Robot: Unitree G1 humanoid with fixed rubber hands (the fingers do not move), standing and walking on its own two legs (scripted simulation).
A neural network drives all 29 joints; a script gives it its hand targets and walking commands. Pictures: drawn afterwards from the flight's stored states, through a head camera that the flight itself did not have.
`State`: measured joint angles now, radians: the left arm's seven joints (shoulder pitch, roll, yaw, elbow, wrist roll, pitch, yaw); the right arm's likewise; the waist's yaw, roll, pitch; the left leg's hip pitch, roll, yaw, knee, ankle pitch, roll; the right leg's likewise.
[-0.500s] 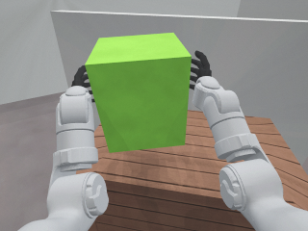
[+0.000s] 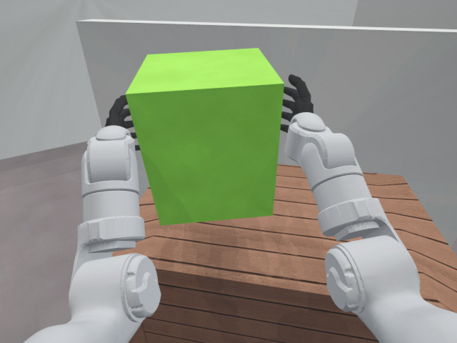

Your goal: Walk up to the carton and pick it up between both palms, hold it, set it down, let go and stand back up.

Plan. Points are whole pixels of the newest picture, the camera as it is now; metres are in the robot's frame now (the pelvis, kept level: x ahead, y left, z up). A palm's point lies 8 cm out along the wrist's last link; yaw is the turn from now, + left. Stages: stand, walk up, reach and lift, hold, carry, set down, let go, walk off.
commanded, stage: hold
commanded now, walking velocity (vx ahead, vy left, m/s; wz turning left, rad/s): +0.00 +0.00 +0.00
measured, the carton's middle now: (210, 135) +0.42 -0.01 +0.25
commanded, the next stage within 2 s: none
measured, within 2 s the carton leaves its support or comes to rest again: neither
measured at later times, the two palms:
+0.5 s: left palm (117, 138) +0.37 +0.14 +0.28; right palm (299, 121) +0.35 -0.15 +0.31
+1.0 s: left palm (120, 137) +0.37 +0.14 +0.28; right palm (301, 121) +0.35 -0.15 +0.31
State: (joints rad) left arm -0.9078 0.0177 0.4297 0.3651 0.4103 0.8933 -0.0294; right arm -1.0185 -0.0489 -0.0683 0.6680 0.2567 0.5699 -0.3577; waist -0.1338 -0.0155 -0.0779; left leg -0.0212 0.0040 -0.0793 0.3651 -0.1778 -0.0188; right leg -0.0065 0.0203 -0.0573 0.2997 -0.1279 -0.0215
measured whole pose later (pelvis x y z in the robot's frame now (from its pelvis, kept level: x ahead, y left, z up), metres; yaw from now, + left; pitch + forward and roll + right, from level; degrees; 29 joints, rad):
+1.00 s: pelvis +0.00 +0.00 +0.00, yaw +0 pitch -9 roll -1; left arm -0.92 0.01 0.43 0.37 0.41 0.89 -0.02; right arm -1.02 -0.07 -0.06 0.66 0.27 0.58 -0.36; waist -0.14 -0.02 -0.08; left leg -0.03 0.00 -0.07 0.37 -0.18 -0.01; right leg -0.01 0.02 -0.05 0.31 -0.13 -0.02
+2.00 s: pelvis +0.00 +0.00 +0.00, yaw +0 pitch -9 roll -1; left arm -0.94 0.03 0.45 0.41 0.41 0.89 -0.04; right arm -1.05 -0.05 -0.09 0.71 0.24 0.58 -0.36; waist -0.13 -0.02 -0.08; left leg -0.04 0.00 -0.08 0.36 -0.16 -0.02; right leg -0.02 0.02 -0.05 0.31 -0.13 -0.02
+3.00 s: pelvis +0.00 +0.00 +0.00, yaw +1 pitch -9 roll -1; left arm -0.92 0.03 0.42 0.38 0.40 0.89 -0.03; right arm -1.03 -0.05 -0.08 0.68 0.26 0.57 -0.36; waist -0.15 -0.03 -0.08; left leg -0.04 0.00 -0.08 0.37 -0.17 -0.02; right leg -0.02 0.02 -0.05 0.31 -0.13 -0.02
